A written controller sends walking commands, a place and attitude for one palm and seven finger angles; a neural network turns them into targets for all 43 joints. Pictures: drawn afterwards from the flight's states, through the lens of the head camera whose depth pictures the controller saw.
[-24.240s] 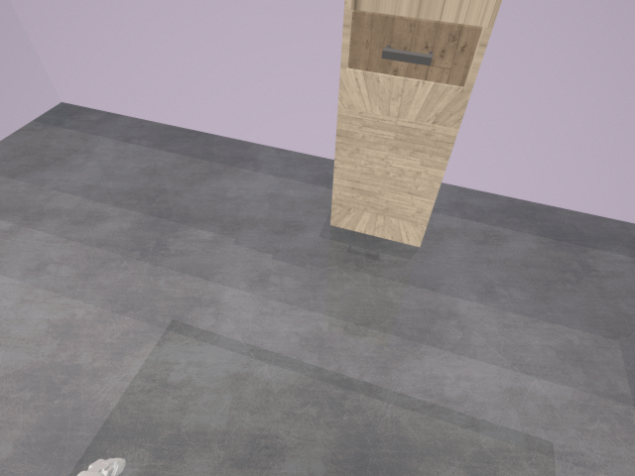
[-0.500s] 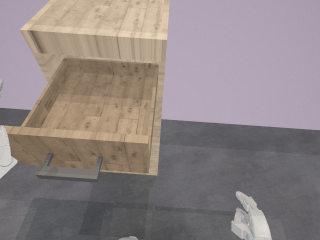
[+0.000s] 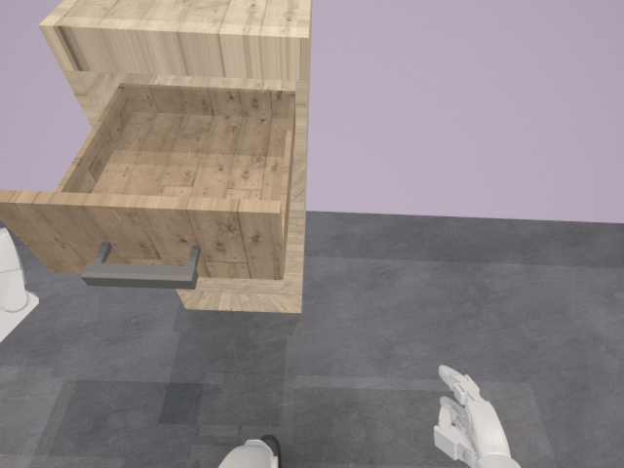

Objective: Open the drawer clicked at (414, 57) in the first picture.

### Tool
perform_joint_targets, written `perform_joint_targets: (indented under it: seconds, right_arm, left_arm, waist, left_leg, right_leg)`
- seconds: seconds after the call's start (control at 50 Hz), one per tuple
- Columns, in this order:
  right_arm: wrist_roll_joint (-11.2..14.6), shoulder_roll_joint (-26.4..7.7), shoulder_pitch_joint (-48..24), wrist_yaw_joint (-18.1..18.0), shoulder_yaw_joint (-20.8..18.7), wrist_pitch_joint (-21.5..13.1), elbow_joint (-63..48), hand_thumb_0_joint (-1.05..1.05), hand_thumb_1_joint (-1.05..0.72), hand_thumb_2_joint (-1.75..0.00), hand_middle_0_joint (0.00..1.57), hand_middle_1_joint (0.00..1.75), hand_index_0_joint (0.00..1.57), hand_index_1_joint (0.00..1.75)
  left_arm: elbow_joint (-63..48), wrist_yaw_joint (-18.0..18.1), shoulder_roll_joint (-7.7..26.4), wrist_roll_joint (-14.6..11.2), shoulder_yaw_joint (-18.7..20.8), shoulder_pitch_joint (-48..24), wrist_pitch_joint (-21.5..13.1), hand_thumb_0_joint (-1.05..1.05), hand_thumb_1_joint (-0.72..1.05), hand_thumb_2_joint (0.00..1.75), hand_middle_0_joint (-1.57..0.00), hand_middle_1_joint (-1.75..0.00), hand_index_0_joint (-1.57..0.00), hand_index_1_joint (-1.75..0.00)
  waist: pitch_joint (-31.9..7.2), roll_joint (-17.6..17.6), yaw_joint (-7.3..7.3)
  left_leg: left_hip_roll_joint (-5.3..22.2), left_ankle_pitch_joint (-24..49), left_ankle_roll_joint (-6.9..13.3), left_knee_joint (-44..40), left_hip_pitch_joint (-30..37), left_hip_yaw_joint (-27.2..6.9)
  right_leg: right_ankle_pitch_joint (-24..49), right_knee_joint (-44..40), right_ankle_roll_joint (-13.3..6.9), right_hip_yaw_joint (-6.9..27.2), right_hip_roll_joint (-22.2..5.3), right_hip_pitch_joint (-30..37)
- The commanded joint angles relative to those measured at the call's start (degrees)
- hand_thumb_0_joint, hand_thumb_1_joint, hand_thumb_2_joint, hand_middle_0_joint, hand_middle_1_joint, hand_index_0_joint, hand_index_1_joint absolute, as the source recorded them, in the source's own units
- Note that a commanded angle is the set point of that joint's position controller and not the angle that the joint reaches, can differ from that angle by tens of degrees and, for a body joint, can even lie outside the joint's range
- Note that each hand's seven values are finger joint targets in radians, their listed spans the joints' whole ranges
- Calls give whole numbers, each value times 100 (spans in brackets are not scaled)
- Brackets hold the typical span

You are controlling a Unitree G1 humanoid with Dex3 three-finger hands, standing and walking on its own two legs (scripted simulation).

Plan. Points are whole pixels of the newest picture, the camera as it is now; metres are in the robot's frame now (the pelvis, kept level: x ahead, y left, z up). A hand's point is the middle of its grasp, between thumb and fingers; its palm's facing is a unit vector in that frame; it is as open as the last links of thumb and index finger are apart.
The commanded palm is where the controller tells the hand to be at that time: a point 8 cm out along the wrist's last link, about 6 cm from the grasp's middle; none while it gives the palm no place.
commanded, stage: step back with the hand held close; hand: left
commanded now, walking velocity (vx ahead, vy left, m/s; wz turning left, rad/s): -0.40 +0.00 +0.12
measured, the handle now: (146, 263) +0.35 +0.25 +0.04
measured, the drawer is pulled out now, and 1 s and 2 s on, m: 0.29 0.29 0.29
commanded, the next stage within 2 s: stop stepping back and stand still in 0.08 s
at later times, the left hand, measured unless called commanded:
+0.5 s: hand out of the picture +0.07 +0.22 +0.22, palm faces +0.42 -0.76 -0.49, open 7.4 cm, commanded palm +0.02 +0.27 +0.23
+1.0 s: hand out of the picture +0.05 +0.24 +0.21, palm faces +0.47 -0.77 -0.44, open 7.4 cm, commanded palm none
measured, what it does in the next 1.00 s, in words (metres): walks backwards: left foot, then left foot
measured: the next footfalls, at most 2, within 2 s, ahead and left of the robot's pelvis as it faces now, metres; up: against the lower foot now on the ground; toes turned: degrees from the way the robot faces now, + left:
left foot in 0.22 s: +0.03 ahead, +0.11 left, +0.00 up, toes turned +2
left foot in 0.62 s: -0.08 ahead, +0.12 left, +0.00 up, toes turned +4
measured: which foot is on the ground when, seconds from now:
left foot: down 0.00-0.02, up 0.04-0.20, down 0.22-0.44, up 0.46-0.60, down 0.62-1.00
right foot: down 0.00-0.62, up 0.64-0.78, down 0.80-1.00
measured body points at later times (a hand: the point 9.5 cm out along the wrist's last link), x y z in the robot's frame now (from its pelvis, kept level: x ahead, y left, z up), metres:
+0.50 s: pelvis -0.10 -0.01 +0.01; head -0.10 +0.00 +0.46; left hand +0.05 +0.26 +0.25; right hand +0.06 -0.24 -0.07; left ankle -0.05 +0.11 -0.70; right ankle -0.06 -0.11 -0.72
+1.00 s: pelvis -0.13 -0.01 +0.01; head -0.14 -0.01 +0.46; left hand +0.02 +0.28 +0.23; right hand +0.03 -0.24 -0.08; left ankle -0.11 +0.11 -0.71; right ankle -0.12 -0.10 -0.72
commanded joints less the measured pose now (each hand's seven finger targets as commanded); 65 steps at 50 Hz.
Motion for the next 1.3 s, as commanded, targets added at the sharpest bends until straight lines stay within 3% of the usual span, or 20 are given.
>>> perform_joint_targets:
  seconds: [0.0, 0.04, 0.12, 0.16, 0.2, 0.26, 0.36, 0.44, 0.54, 0.6, 0.64, 0.74, 0.82, 0.94, 0.96, 1.0, 1.04, 1.1, 1.16, 1.28]
  right_arm:
    - [264, -824, -205, -68, -535, -118, -844, 0, -90, -90, 20, 30, 20, 30]
    - [197, -722, -483, -78, -520, 34, -807, 0, -90, -90, 20, 30, 20, 30]
    - [145, -549, -565, -306, -269, 286, -880, 0, -90, -90, 20, 30, 20, 30]
    - [132, -663, -408, -347, -351, 322, -808, 0, -90, -90, 20, 30, 20, 30]
    - [164, -966, -258, -283, -588, 216, -996, 0, -90, -90, 20, 30, 20, 30]
    - [48, -794, -137, -174, -508, 3, -1054, 0, -90, -90, 20, 30, 20, 30]
    - [187, -881, -208, -163, -455, -62, -1089, 0, -90, -90, 20, 30, 20, 30]
    - [69, -934, -73, -201, -573, 217, -776, 0, -90, -90, 20, 30, 20, 30]
    - [78, -869, -281, -338, -420, 172, -752, 0, -90, -90, 20, 30, 20, 30]
    - [37, -1039, -105, -276, -464, 33, -883, 0, -90, -90, 20, 30, 20, 30]
    - [48, -783, -178, -235, -429, -30, -853, 0, -90, -90, 20, 30, 20, 30]
    - [43, -833, -255, -180, -368, -72, -743, 0, -90, -90, 20, 30, 20, 30]
    - [91, -818, -30, -168, -537, 85, -633, 0, -90, -90, 20, 30, 20, 30]
    - [58, -728, -255, -262, -383, 146, -692, 0, -90, -90, 20, 30, 20, 30]
    - [-34, -1204, 374, 292, -598, -77, 892, 0, -90, -90, 20, 30, 20, 30]
    - [-87, -1081, 503, 167, -530, 436, 535, 0, -90, -90, 20, 30, 20, 30]
    - [-284, -1090, 339, 54, -480, 424, 331, 0, -90, -90, 20, 30, 20, 30]
    - [-191, -1138, 43, -39, -421, 515, 515, 0, -90, -90, 20, 30, 20, 30]
    - [-72, -713, 92, -36, -393, 763, 876, 0, -90, -90, 20, 30, 20, 30]
    - [-82, -357, 818, -111, -386, 789, 1770, 0, -90, -90, 20, 30, 20, 30]
  left_arm:
    - [-837, -25, 1025, -208, 675, 411, -368, 0, 90, 90, -20, -30, -20, -30]
    - [-722, 80, 1122, -115, 941, 554, -263, 0, 90, 90, -20, -30, -20, -30]
    - [-593, 220, 958, 78, 692, 415, -103, 0, 90, 90, -20, -30, -20, -30]
    - [-784, 231, 902, 58, 526, 326, -62, 0, 90, 90, -20, -30, -20, -30]
    - [-1265, 240, 1016, 42, 573, 421, -117, 0, 90, 90, -20, -30, -20, -30]
    - [-1649, 174, 1030, -38, 681, 716, -122, 0, 90, 90, -20, -30, -20, -30]
    - [-1405, 285, 996, 15, 824, 669, -8, 0, 90, 90, -20, -30, -20, -30]
    - [-590, 320, 870, 53, 653, 261, 135, 0, 90, 90, -20, -30, -20, -30]
    - [-207, 313, 658, 182, 96, -528, 193, 0, 90, 90, -20, -30, -20, -30]
    - [-876, 341, 647, 236, 108, -567, 55, 0, 90, 90, -20, -30, -20, -30]
    - [-988, 302, 1012, 263, 502, -421, 45, 0, 90, 90, -20, -30, -20, -30]
    - [-934, 300, 784, 231, 345, 96, 97, 0, 90, 90, -20, -30, -20, -30]
    - [-469, 268, 876, 164, 409, -371, 20, 0, 90, 90, -20, -30, -20, -30]
    - [-601, 299, 764, 152, 294, -179, -30, 0, 90, 90, -20, -30, -20, -30]
    - [4265, -468, -823, 796, -2040, -393, 1046, 0, 90, 90, -20, -30, -20, -30]
    - [4537, -640, -1105, 620, -2078, -252, 1564, 0, 90, 90, -20, -30, -20, -30]
    - [4864, -699, -1030, 626, -2130, -785, 1491, 0, 90, 90, -20, -30, -20, -30]
    - [6163, -689, -805, 549, -2218, -936, 1513, 0, 90, 90, -20, -30, -20, -30]
    - [7484, -664, -227, 534, -2274, -1232, 1450, 0, 90, 90, -20, -30, -20, -30]
    - [8846, -559, -835, 475, -2320, -1482, 1404, 0, 90, 90, -20, -30, -20, -30]
  waist:
    - [-1183, -1209, -50]
    - [-1100, -971, 18]
    - [-839, -864, -86]
    - [-884, -524, -132]
    - [-1414, 535, -2]
    - [-1531, 1553, -3]
    - [-851, 633, -101]
    - [-327, -940, -197]
    - [-28, -622, -231]
    - [-285, 1228, -124]
    - [-363, 1401, -116]
    - [-312, 851, 7]
    - [-483, -955, -111]
    - [-298, -539, -118]
    - [-136, 175, -512]
    - [-307, 1045, -193]
    - [-479, -244, -115]
    - [-937, -298, 205]
    - [-235, -1367, 49]
    - [-598, 261, -138]
  left_leg:
    - [-437, -1771, -323, 1806, 1396, -35]
    - [-462, -2560, -297, 3257, 281, -433]
    - [-365, -2116, -275, 1012, 234, -97]
    - [-298, -635, -215, -490, 980, -18]
    - [838, 2568, 224, -582, 2207, -900]
    - [1187, 1828, 559, -922, 1969, -1527]
    - [379, -2706, 184, -858, 80, -746]
    - [-444, -1997, -170, 2665, 979, -234]
    - [-260, -2102, 115, 168, 1694, 71]
    - [1087, -2964, 774, -1656, 1433, -2173]
    - [1330, -4327, 938, -2197, 590, -2552]
    - [591, -3078, 445, -1183, 93, -932]
    - [-313, -2194, -39, 2236, -215, -263]
    - [-164, -1372, 46, 49, 1538, -14]
    - [191, -256, 85, 454, 1592, -560]
    - [1131, -800, 799, -668, 918, -2127]
    - [1198, 180, 1108, -614, 853, -2712]
    - [760, 1931, 773, -22, 1014, -1529]
    - [-490, -1805, -104, 869, 810, -338]
    - [-67, -316, 6, -243, 2040, -606]
  right_leg:
    - [803, -1679, -773, 1519, -1890, -975]
    - [3194, -1185, -1122, 1644, -2271, -690]
    - [5368, -437, -599, 689, -1605, 523]
    - [4882, -44, -262, 389, -1251, 511]
    - [2084, 463, 134, 184, -584, -154]
    - [-876, 1069, 138, 104, -204, -474]
    - [-7, -470, 34, 84, -353, 891]
    - [-2492, -2420, -980, 2654, -2046, -1733]
    - [-2227, -1606, -511, 927, -1352, -1711]
    - [-499, 1070, 36, -155, -70, -1084]
    - [-577, 2294, 88, 110, -92, -906]
    - [-192, -251, -11, -251, -135, 602]
    - [-1210, -2142, -1001, 2812, -2144, 311]
    - [-242, -1601, -666, 1051, -1463, -623]
    - [1084, 207, -336, 163, -1429, -1422]
    - [-1003, 1707, 98, 1, -310, -1572]
    - [-906, 2154, 85, 320, -284, -1504]
    - [144, 717, 95, 475, -373, -71]
    - [1626, -1188, -566, 2217, -1580, -253]
    - [1801, -856, -490, 1149, -882, -6]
